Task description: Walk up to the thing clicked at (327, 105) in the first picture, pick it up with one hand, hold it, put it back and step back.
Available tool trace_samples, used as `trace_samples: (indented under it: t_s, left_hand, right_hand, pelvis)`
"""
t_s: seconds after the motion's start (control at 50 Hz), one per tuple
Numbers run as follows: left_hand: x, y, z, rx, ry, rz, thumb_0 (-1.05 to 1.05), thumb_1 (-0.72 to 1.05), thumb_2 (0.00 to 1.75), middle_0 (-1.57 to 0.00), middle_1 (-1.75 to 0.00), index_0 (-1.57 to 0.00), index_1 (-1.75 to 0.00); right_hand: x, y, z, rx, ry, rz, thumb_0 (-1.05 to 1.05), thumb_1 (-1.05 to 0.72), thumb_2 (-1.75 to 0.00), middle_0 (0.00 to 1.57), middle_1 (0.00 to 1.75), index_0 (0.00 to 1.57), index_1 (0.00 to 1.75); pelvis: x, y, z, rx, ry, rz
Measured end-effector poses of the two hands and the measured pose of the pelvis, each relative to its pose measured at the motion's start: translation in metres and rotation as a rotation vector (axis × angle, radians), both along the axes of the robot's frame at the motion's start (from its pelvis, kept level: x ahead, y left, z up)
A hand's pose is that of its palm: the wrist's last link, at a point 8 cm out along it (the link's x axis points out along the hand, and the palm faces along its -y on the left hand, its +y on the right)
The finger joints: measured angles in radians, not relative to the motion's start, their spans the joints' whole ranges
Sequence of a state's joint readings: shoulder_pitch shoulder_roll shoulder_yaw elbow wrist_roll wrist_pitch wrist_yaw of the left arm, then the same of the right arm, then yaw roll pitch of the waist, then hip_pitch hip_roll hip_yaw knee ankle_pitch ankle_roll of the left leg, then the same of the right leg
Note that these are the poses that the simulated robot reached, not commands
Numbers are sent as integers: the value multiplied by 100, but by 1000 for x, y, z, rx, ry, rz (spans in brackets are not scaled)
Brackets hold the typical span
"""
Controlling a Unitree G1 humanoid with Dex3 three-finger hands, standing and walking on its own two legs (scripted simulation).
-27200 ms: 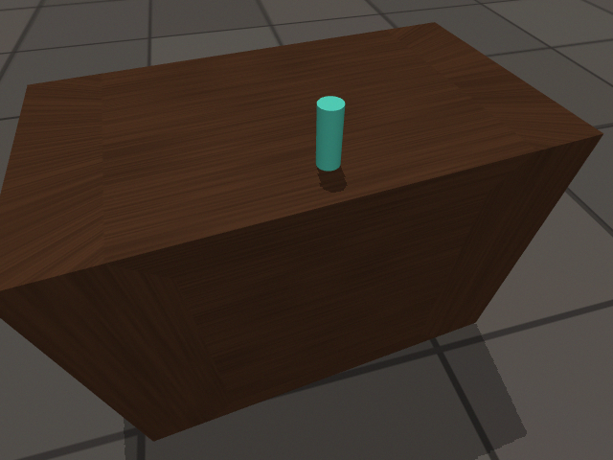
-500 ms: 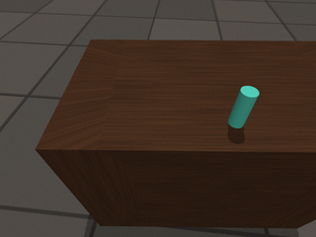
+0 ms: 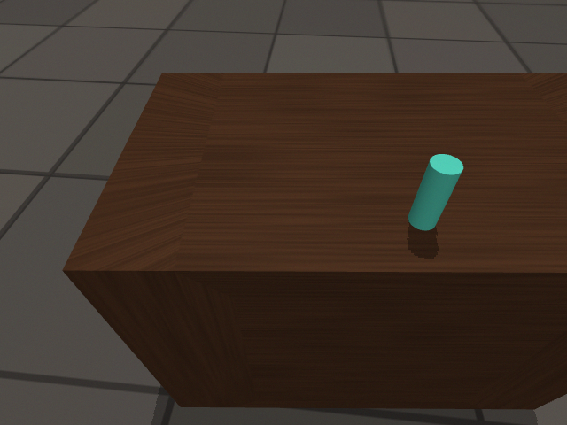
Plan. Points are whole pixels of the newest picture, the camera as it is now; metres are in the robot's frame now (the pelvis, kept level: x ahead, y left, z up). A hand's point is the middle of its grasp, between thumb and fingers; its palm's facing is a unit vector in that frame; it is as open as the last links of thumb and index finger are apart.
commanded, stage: stand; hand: right
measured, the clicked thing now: (433, 194) +0.45 -0.22 +0.08
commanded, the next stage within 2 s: none
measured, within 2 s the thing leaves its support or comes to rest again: neither
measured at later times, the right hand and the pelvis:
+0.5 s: hand out of the picture +0.08 -0.25 -0.15, palm faces -0.04 +0.94 -0.35, open 7.7 cm; pelvis +0.00 +0.00 +0.00, yaw +0 degrees
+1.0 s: hand out of the picture +0.07 -0.25 -0.16, palm faces -0.05 +0.94 -0.34, open 7.4 cm; pelvis +0.00 +0.00 +0.00, yaw +0 degrees
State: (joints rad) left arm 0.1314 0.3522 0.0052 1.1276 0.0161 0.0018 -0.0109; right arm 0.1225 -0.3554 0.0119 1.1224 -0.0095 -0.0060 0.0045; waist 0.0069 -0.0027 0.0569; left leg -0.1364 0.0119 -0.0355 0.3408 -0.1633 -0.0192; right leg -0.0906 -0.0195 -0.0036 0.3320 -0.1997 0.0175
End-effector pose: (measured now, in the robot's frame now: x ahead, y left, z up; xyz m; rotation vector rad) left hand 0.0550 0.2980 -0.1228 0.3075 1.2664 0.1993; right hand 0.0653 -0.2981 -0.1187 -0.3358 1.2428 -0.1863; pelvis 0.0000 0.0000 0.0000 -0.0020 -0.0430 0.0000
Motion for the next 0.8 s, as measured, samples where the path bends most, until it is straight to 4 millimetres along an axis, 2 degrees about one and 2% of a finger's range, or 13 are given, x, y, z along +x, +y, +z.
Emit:
trace_samples:
  t_s: [0.1,0.22,0.32,0.4,0.54,0.8]
  left_hand:
    - [1,0,0,0,2,1,0,90,90,-20,-30,-20,-30]
    - [4,-1,0,-2,-2,1,0,90,90,-20,-30,-20,-30]
    - [7,-1,0,-3,-11,2,0,90,90,-20,-30,-20,-30]
    - [9,-1,1,-3,-22,-1,0,90,90,-20,-30,-20,-30]
    - [9,-1,1,-3,-31,1,0,90,90,-20,-30,-20,-30]
    - [-1,2,0,-2,-4,6,0,90,90,-20,-30,-20,-30]
  right_hand:
    - [0,0,0,0,7,-1,0,20,-37,16,22,16,21]
    - [2,0,0,0,8,2,0,-20,-68,19,28,19,27]
    - [6,1,0,0,-6,4,1,-55,-81,20,29,20,29]
    - [9,2,1,1,-16,5,1,-73,-86,20,30,20,29]
    - [9,2,2,1,-25,5,1,-86,-89,20,30,20,29]
    - [-1,3,0,5,4,-1,1,-90,-90,20,30,20,30]
  pelvis:
    - [1,0,0,-1,2,1]
    - [3,0,0,-1,3,1]
    - [4,0,0,-1,-1,1]
    - [3,0,0,-2,-3,0]
    - [2,1,0,-1,-5,1]
    - [0,2,0,-1,-1,5]
